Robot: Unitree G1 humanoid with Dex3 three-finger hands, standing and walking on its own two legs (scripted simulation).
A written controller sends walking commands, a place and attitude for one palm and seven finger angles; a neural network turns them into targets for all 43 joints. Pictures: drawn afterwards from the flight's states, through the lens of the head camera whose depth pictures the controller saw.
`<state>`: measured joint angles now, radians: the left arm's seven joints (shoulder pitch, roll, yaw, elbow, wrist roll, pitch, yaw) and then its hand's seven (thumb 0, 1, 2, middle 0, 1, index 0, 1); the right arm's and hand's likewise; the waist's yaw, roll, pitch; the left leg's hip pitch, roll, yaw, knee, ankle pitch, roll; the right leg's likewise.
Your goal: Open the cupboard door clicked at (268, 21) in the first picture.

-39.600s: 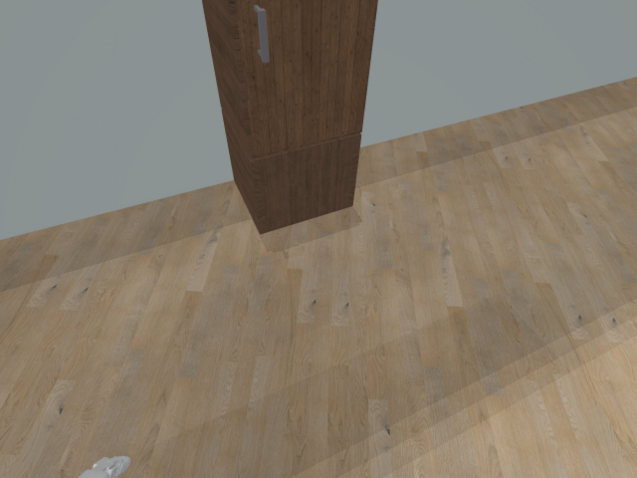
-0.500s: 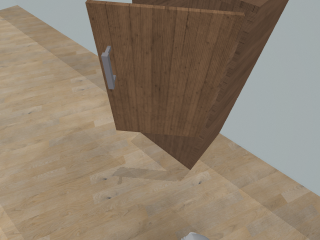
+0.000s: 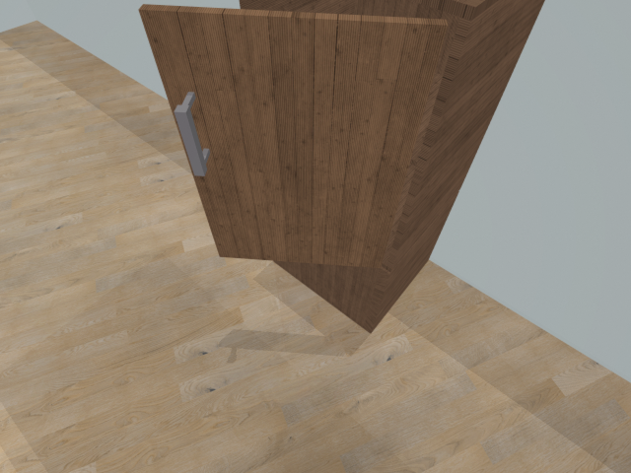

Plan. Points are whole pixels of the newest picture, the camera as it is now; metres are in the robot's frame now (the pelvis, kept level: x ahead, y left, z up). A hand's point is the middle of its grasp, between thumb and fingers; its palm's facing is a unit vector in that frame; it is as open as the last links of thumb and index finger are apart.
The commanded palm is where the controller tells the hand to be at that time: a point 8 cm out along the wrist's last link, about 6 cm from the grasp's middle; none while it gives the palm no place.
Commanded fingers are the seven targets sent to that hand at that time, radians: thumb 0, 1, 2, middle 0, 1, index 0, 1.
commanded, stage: come to a stop and stand still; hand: left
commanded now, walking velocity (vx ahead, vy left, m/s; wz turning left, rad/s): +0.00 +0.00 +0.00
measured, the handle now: (195, 135) +0.60 +0.24 +0.06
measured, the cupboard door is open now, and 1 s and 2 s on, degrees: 36 36 36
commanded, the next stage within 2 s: look again from close up in 0.58 s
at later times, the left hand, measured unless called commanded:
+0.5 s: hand out of the picture -0.03 +0.20 -0.18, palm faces +0.02 -0.99 -0.16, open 7.3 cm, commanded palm none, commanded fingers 0.00 0.90 0.90 -0.20 -0.30 -0.20 -0.30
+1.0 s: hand out of the picture +0.01 +0.20 -0.18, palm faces +0.01 -0.98 -0.21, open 7.3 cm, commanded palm none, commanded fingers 0.00 0.90 0.90 -0.20 -0.30 -0.20 -0.30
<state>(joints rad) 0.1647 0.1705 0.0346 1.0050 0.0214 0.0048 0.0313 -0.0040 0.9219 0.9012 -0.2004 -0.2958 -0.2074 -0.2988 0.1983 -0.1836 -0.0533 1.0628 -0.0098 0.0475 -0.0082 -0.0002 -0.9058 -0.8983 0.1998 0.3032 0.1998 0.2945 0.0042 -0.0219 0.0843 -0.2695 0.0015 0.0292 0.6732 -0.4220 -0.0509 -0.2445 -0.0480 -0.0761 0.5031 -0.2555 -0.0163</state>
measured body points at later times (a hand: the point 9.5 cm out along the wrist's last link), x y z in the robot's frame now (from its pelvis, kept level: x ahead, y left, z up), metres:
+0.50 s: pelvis +0.00 +0.04 +0.00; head +0.02 +0.05 +0.45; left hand -0.03 +0.25 -0.16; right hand +0.01 -0.19 -0.15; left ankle -0.02 +0.12 -0.74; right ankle +0.01 -0.11 -0.74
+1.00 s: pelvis -0.01 +0.03 +0.00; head -0.02 +0.02 +0.45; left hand +0.01 +0.26 -0.16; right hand -0.01 -0.19 -0.17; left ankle -0.02 +0.12 -0.74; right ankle +0.01 -0.11 -0.74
